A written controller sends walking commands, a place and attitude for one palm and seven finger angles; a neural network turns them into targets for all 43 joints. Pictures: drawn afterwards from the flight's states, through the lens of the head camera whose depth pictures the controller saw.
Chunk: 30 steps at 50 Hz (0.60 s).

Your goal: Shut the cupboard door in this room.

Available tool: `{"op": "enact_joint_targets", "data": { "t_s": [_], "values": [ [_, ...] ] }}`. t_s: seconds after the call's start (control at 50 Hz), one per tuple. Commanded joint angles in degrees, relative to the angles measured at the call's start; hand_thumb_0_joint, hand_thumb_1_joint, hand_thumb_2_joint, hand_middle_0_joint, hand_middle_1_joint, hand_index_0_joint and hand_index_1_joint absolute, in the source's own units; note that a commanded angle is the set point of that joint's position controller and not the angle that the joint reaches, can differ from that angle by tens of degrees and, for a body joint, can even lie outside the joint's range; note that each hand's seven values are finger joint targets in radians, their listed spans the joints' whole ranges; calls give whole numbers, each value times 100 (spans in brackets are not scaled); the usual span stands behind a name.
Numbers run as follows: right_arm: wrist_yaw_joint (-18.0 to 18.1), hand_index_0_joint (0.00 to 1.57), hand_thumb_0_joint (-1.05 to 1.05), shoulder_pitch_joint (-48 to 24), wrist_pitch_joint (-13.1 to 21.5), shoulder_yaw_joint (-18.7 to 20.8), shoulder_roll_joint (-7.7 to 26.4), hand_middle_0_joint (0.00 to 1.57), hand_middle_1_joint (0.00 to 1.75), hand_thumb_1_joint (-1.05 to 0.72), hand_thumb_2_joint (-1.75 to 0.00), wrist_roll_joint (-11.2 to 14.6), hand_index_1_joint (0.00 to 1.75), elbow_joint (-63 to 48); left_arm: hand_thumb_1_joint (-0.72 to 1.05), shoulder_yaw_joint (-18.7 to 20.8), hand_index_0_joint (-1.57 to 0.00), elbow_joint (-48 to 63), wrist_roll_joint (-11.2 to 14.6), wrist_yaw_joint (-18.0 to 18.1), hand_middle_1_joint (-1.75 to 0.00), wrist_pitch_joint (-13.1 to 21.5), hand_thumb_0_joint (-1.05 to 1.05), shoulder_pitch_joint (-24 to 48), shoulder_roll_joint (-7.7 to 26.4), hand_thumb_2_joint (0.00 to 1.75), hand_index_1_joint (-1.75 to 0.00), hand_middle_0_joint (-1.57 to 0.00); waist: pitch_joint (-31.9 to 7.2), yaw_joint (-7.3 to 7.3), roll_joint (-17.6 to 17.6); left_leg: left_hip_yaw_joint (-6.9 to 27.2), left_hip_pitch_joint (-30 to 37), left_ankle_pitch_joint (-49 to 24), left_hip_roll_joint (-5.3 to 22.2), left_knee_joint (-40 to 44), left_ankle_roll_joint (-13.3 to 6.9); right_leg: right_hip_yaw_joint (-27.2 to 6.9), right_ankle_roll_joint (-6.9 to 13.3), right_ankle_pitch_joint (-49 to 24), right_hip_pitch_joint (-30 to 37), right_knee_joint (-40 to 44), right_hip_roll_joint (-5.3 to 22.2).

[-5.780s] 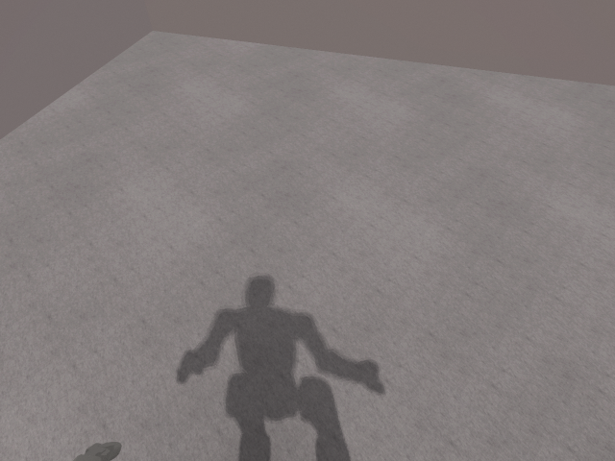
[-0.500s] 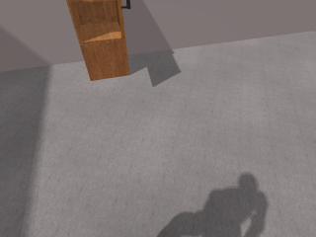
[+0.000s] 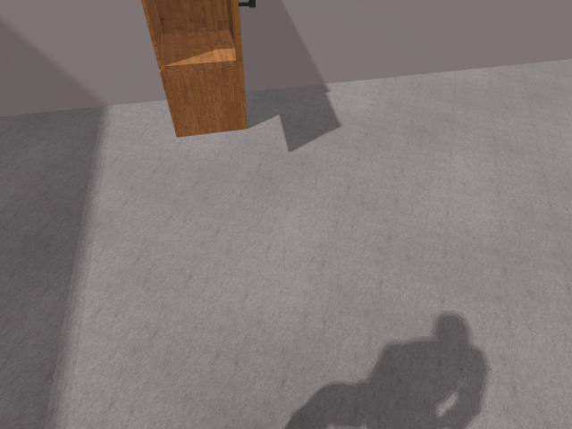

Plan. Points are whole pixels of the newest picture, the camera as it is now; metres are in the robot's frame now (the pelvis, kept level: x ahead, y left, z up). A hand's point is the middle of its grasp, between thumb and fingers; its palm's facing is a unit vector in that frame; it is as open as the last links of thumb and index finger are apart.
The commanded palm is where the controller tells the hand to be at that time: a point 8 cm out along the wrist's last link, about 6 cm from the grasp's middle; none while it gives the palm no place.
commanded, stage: stand and wait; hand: left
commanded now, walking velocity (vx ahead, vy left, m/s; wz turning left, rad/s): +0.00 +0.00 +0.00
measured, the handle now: out of the picture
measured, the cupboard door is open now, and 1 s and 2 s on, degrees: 85 85 85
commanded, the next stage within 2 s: turn or walk to find it in 0.14 s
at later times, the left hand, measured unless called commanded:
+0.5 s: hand out of the picture +0.03 +0.21 -0.20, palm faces +0.14 -0.97 -0.21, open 7.4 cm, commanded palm none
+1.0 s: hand out of the picture +0.04 +0.19 -0.15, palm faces +0.31 -0.90 -0.29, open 7.4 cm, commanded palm none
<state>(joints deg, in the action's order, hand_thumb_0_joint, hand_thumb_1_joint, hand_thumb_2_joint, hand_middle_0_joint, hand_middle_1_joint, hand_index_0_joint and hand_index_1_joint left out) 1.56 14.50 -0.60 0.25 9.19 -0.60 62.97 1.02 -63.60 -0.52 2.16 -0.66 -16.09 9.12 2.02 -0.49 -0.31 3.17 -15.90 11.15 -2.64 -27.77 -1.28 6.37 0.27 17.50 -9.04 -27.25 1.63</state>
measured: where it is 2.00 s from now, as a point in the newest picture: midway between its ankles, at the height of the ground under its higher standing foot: outside the picture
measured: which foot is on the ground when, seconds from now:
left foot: down 0.00-0.98, up 1.00-1.00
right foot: down 0.00-0.50, up 0.52-0.96, down 0.98-1.00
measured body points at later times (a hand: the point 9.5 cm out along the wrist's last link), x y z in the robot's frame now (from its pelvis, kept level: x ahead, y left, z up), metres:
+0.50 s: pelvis +0.01 +0.01 -0.02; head +0.03 +0.03 +0.43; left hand +0.03 +0.26 -0.18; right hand +0.05 -0.23 -0.16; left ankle +0.03 +0.10 -0.74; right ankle -0.03 -0.11 -0.74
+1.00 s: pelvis +0.00 -0.04 -0.01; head +0.03 -0.05 +0.44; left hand +0.03 +0.24 -0.13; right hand +0.11 -0.27 -0.16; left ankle +0.03 +0.10 -0.74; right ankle +0.01 -0.16 -0.74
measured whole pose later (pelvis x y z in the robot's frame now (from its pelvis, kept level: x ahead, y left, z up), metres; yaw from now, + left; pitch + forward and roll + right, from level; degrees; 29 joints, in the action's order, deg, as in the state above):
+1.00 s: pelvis +0.00 -0.04 -0.01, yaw +19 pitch +2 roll +1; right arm -0.2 13.8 -3.2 4.4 13.1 -1.1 54.3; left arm 2.8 -51.2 -0.8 1.4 -1.4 -8.5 12.1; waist 1.9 2.3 1.9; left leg 8.7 -22.6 10.7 -5.3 -30.2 0.3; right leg 0.8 -0.6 18.0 -14.4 -30.8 1.0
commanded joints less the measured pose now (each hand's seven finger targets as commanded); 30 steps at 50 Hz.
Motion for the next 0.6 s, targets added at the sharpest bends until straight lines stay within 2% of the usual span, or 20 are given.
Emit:
{"op": "enact_joint_targets", "data": {
  "t_s": [0.0, 0.06, 0.12, 0.16, 0.2, 0.24, 0.26, 0.3, 0.34, 0.38, 0.4, 0.42, 0.44, 0.46, 0.48, 0.5, 0.52, 0.54, 0.58],
  "values": [
    [20, 20, 0, 103, 152, 137, 828, 20, 30, -90, -90, 10, 30, -182, 90, 85, -20, 95, -25, -6, -30, 127, 0, -403, 684, 90, -30, -20, 38, -50, 165, 817, -42, -459, 784, 751, -165, -567, 78, -379, 98, 625, 513],
    [23, 20, 0, 41, 183, 141, 910, 20, 30, -90, -90, 17, 30, -165, 90, 84, -20, 94, -16, -17, -30, 176, 0, -300, 795, 90, -30, -20, -41, -6, 77, 675, 237, -797, 754, 665, -141, -628, 110, -545, 68, 750, 579],
    [18, 20, 0, -58, 183, 143, 1037, 20, 30, -90, -90, 18, 30, -151, 90, 83, -20, 99, -15, -30, -30, 189, 0, -188, 901, 90, -30, -20, 51, 12, 40, 630, 306, -757, 750, 694, -116, -658, 118, -459, 8, 851, 590],
    [-3, 20, 0, -35, 142, 111, 866, 20, 30, -90, -90, 8, 30, -156, 90, 76, -20, 116, -7, -11, -30, 132, 0, -203, 789, 90, -30, -20, 96, 2, 124, 641, 103, -774, 746, 652, -87, -580, 71, -454, 63, 729, 608],
    [-21, 20, 0, -18, 82, 103, 793, 20, 30, -90, -90, -3, 30, -220, 90, 95, -20, 147, -11, 10, -30, 71, 0, -282, 726, 90, -30, -20, 104, -21, -5, 623, -147, -751, 717, 495, -62, -533, 58, -369, 132, 641, 664],
    [-38, 20, 0, -81, 28, 120, 819, 20, 30, -90, -90, -25, 30, -327, 90, 144, -20, 232, -11, 11, -30, 30, 0, -224, 829, 90, -30, -20, 177, -26, -10, 577, -414, -502, 650, 303, -38, -586, 128, -136, 67, 648, 818],
    [-48, 20, 0, -88, 5, 139, 799, 20, 30, -90, -90, -31, 30, -375, 90, 172, -20, 294, -21, 15, -30, 19, 0, -192, 884, 90, -30, -20, 199, -35, -136, 526, -530, -419, 599, 146, -25, -640, 189, -86, 40, 680, 926],
    [-63, 20, 0, -10, -34, 176, 825, 20, 30, -90, -90, -40, 30, -481, 90, 226, -20, 428, -38, 23, -30, 11, 0, -43, 1032, 90, -30, -20, 63, -3, -469, 275, -658, -430, 511, -395, 29, -754, 385, -300, 112, 695, 1271],
    [-70, 20, 0, 19, -82, 242, 799, 20, 30, -90, -90, -55, 30, -574, 90, 278, -20, 619, -52, 31, -30, 3, 0, 159, 1143, 90, -30, -20, 58, 35, -708, -66, -551, -42, 456, -1111, 107, -848, 638, -598, -168, 743, 1700],
    [-86, 20, 0, -36, -112, 289, 775, 20, 30, -90, -90, -64, 30, -655, 90, 316, -20, 761, -79, 23, -30, 9, 0, 304, 1177, 90, -30, -20, 148, 52, -796, -339, -636, 789, 548, -1651, 181, -715, 843, -1336, -285, 587, 1950],
    [-96, 20, 0, -99, -120, 307, 761, 20, 30, -90, -90, -54, 30, -720, 90, 317, -20, 796, -95, 27, -30, -9, 0, 313, 1171, 90, -30, -20, 232, 39, -712, -426, -602, 932, 615, -1715, 190, -615, 851, -1579, -419, 479, 2006],
    [-115, 20, 0, -124, -112, 306, 710, 20, 30, -90, -90, -46, 30, -752, 90, 332, -20, 828, -106, 18, -30, -12, 0, 338, 1200, 90, -30, -20, 333, 67, -625, -509, -463, 885, 677, -1424, 206, -416, 782, -1756, -530, 248, 1985],
    [-131, 20, 0, -24, -84, 308, 738, 20, 30, -90, -90, -49, 30, -770, 90, 336, -20, 855, -98, -3, -30, -22, 0, 301, 1200, 90, -30, -20, 236, 96, -281, -419, -206, 250, 726, -857, 163, -146, 564, -1820, -546, -243, 1778],
    [-134, 20, 0, 162, -42, 334, 924, 20, 30, -90, -90, -73, 30, -765, 90, 340, -20, 899, -60, -26, -30, -56, 0, 227, 1094, 90, -30, -20, 110, 155, 496, 399, 101, -1110, 1141, -154, -91, 242, 166, -1153, -896, -1003, 1251],
    [-107, 20, 0, 478, 17, 389, 1323, 20, 30, -90, -90, -112, 30, -773, 90, 282, -20, 1013, 6, -15, -30, -83, 0, 253, 816, 90, -30, -20, -58, 269, 1756, 2220, 406, -2467, 1938, 754, -622, 464, -280, 751, -1411, -2291, 354],
    [-31, 20, 0, 729, 30, 440, 1449, 20, 30, -90, -90, -93, 30, -634, 90, 258, -20, 1116, -35, 32, -30, -120, 0, 516, 888, 90, -30, -20, -203, 384, 1704, 2873, 534, -2257, 2206, 1202, -855, -228, -247, 1995, -1649, -3343, 112],
    [9, 20, 0, 684, 26, 458, 1482, 20, 30, -90, -90, -76, 30, -639, 90, 279, -20, 1141, -51, 22, -30, -131, 0, 584, 898, 90, -30, -20, -301, 334, 1082, 2891, 596, -1443, 2218, 1241, -874, -659, -207, 1755, -1921, -3815, 193],
    [13, 20, 0, 449, 29, 450, 1431, 20, 30, -90, -90, -77, 30, -714, 90, 296, -20, 1135, -62, -11, -30, -110, 0, 628, 862, 90, -30, -20, -331, 239, 810, 2624, 631, -863, 2054, 1203, -908, -799, -225, 1367, -2106, -3973, 264],
    [11, 20, 0, 165, 68, 414, 1251, 20, 30, -90, -90, -76, 30, -841, 90, 305, -20, 1112, -72, -68, -30, -67, 0, 606, 817, 90, -30, -20, -433, 142, 520, 1941, 612, -775, 1681, 1145, -876, -791, -281, 804, -2075, -3900, 283]
  ]
}}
